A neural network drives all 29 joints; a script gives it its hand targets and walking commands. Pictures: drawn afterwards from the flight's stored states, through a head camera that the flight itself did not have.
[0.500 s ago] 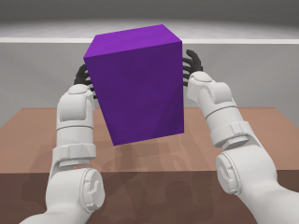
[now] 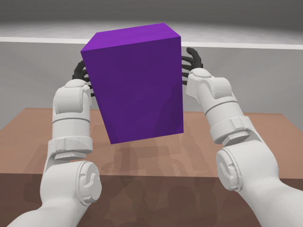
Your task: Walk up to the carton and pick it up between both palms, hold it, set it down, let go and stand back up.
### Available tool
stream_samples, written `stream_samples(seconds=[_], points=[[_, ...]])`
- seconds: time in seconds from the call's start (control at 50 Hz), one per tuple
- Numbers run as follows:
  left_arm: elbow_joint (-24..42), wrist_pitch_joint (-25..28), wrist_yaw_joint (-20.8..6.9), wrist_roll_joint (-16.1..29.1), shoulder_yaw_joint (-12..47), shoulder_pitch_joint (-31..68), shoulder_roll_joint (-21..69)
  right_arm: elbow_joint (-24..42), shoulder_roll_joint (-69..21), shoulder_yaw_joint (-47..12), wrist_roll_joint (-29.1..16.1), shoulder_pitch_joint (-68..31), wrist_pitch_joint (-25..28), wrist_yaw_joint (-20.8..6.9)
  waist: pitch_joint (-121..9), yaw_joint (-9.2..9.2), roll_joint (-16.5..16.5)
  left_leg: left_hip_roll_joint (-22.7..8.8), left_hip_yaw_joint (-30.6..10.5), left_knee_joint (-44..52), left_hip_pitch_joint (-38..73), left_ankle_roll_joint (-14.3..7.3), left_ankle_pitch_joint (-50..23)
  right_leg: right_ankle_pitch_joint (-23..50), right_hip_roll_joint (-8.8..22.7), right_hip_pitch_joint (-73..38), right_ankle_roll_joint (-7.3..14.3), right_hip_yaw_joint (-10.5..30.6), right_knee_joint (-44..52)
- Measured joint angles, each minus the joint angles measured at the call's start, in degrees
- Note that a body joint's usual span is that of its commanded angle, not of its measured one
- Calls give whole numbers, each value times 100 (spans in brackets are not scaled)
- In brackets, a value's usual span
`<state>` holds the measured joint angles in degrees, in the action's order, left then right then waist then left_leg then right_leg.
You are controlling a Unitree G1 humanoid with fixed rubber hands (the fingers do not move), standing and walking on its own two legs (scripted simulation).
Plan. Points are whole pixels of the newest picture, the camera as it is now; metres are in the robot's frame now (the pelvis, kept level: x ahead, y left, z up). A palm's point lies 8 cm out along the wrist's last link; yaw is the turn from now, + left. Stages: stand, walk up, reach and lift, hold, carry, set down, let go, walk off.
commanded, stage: hold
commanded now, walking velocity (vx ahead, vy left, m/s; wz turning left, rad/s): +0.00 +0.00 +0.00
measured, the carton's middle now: (138, 81) +0.43 +0.01 +0.27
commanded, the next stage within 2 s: set down in 0.78 s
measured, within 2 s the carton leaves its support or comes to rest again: neither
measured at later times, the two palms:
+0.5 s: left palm (82, 89) +0.37 +0.14 +0.28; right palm (198, 77) +0.36 -0.14 +0.30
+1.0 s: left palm (81, 87) +0.39 +0.15 +0.27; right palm (193, 74) +0.37 -0.13 +0.31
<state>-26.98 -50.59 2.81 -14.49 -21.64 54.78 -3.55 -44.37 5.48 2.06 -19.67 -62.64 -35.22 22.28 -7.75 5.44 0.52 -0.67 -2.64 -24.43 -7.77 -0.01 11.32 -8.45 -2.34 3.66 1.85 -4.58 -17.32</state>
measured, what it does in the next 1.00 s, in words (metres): stands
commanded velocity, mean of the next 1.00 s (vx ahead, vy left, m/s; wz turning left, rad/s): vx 0.00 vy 0.00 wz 0.00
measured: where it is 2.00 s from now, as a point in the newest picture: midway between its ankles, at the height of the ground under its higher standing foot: outside the picture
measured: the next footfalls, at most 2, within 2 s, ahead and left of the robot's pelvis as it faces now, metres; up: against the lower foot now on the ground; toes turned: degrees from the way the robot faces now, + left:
none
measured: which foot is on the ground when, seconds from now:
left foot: down 0.00-1.00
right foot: down 0.00-1.00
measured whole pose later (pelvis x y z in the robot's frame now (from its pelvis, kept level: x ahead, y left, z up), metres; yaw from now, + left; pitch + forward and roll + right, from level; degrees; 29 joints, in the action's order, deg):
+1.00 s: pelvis +0.00 +0.00 +0.00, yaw +0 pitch -7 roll -1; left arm -30.8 -41.5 1.8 -18.6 -27.0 56.2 -1.9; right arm -47.7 1.0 10.0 -10.8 -63.9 -26.9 20.2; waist -5.5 6.1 1.9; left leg 0.0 -3.4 -23.3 -5.9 0.0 10.8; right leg -8.9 -2.2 2.5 1.9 -3.7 -17.9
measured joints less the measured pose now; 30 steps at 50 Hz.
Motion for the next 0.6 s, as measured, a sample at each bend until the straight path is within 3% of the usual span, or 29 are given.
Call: stream_samples(seconds=[0.26,0.6], points=[[656,-162,55,-54,59,-414,233,566,48,-134,-132,358,-188,38,90,67,-80,-2,36,-113,67,-36,109,-52,-17,-77,-34,90,-49],[349,-146,3,-179,-130,-165,215,201,-20,45,67,83,-190,-13,91,-35,-81,13,44,18,122,-19,13,-12,-20,-71,-19,157,-35]])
